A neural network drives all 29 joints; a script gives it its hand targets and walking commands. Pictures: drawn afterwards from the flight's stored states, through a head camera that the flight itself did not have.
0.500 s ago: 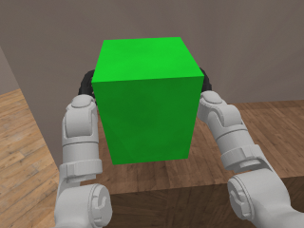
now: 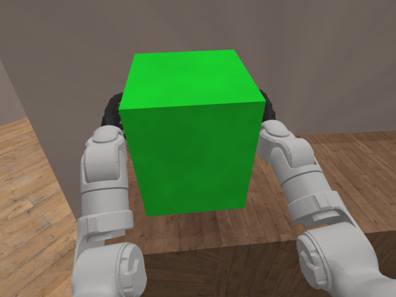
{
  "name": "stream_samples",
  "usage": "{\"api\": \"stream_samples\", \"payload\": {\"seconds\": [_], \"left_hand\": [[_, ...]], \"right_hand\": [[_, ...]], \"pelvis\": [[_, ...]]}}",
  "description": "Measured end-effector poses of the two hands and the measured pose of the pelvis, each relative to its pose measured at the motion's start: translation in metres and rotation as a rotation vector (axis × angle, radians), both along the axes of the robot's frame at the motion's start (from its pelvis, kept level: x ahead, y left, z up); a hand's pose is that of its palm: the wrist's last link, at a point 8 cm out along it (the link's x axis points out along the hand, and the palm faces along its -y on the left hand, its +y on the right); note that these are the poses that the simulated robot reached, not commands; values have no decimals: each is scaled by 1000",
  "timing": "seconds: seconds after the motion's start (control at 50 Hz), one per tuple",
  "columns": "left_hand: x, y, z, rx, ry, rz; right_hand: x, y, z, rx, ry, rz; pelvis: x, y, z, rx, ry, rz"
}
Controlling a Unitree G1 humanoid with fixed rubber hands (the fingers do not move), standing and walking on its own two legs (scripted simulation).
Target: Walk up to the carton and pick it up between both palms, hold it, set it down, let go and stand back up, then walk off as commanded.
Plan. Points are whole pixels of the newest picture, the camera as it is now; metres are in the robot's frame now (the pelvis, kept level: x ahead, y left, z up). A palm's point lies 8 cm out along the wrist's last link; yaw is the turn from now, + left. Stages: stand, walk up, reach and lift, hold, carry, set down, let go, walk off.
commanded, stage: hold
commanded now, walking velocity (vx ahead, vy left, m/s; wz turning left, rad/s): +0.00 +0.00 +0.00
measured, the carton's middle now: (190, 132) +0.38 +0.01 +0.22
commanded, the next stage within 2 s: none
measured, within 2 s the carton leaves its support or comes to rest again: neither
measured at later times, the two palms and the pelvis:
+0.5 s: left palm (114, 131) +0.37 +0.15 +0.24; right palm (265, 125) +0.37 -0.14 +0.24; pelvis +0.00 +0.00 +0.00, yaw +0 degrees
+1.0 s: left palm (113, 132) +0.37 +0.15 +0.23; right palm (265, 126) +0.36 -0.14 +0.23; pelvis +0.00 +0.00 +0.00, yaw +0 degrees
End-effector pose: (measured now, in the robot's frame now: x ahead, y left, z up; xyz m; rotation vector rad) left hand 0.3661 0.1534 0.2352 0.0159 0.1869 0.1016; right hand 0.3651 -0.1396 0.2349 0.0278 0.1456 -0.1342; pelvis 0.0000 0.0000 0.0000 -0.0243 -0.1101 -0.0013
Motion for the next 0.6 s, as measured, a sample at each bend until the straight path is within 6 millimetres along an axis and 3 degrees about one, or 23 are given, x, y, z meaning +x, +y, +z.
{"api": "stream_samples", "payload": {"seconds": [0.6], "left_hand": [[2,-3,0,7,5,-6]], "right_hand": [[1,-3,1,-5,5,-5]], "pelvis": [[-1,0,0,0,9,-4]]}}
